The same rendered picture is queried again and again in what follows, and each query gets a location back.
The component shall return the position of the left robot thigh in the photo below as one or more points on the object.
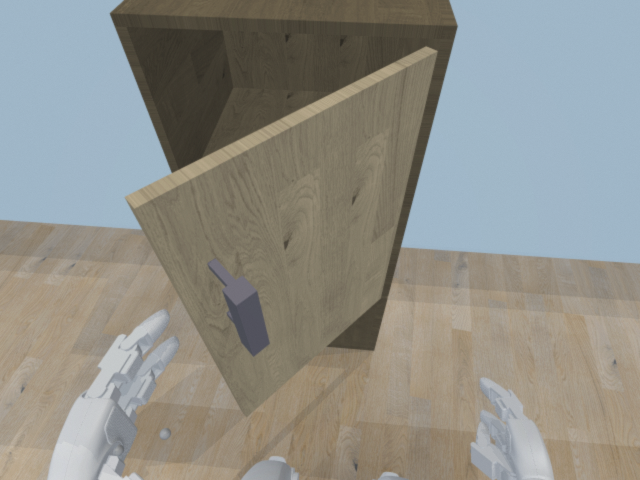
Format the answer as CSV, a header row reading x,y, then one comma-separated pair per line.
x,y
271,470

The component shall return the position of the handle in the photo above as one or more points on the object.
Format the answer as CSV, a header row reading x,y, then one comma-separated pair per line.
x,y
244,309

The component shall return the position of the robot right hand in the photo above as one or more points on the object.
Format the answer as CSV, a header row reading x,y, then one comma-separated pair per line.
x,y
520,452

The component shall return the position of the robot left hand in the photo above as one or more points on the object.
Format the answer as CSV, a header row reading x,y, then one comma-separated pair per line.
x,y
103,416

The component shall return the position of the cupboard door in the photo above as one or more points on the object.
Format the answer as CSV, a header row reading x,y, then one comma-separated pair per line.
x,y
306,209

